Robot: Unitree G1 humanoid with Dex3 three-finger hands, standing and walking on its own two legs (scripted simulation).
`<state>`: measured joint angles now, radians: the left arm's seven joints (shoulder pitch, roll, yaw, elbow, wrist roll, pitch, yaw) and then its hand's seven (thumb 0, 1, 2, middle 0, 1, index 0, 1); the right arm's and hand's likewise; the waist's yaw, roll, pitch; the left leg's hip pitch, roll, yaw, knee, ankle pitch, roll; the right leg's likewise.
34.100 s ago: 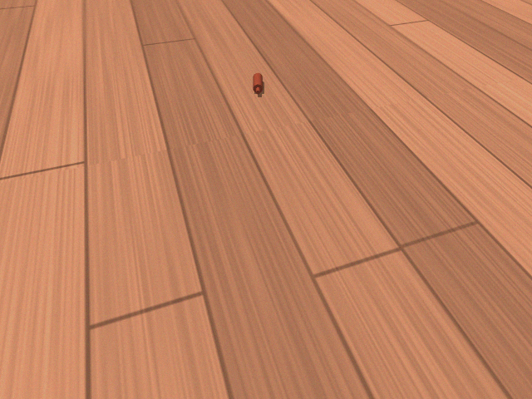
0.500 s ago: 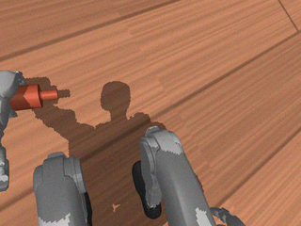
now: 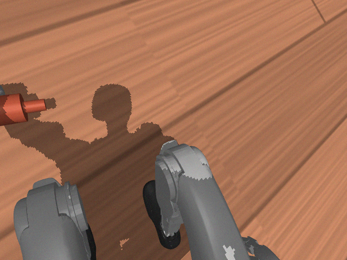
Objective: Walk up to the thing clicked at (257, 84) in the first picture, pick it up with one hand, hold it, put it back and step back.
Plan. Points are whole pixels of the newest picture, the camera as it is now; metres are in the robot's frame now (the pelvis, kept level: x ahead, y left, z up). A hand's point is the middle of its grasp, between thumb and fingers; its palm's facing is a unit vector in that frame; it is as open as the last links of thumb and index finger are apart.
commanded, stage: rest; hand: left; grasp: from above
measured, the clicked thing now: out of the picture +0.49 +0.24 -0.23
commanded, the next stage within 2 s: open in 1.18 s
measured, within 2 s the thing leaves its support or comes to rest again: rests again in 1.46 s
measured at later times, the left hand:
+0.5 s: hand out of the picture +0.48 +0.26 -0.24, palm faces -0.46 -0.07 -0.89, open 9.3 cm
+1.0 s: hand out of the picture +0.48 +0.25 -0.26, palm faces -0.47 -0.07 -0.88, open 9.2 cm
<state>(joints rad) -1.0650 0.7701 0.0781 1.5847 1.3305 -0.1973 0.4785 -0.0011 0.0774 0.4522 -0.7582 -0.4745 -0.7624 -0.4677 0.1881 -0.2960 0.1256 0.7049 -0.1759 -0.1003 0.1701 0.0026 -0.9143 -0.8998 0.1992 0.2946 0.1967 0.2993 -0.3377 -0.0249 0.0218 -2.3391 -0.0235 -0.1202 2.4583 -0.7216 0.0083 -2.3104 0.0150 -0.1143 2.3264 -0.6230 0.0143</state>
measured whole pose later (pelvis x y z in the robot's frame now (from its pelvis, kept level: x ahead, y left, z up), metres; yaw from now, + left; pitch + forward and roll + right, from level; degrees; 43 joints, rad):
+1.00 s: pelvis +0.00 +0.00 -0.01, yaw -4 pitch +30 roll -13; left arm -1.10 0.96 0.11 1.74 1.37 -0.24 0.60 0.00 0.15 0.29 -0.81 -0.33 -0.82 -0.32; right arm 0.17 -0.35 0.25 0.66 -0.24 -0.21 0.25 0.00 -0.91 -0.90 0.20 0.30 0.20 0.30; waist -0.42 -0.11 0.15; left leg -2.34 -0.01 -0.20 2.54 -0.73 0.01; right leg -2.29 0.04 -0.18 2.34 -0.60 0.03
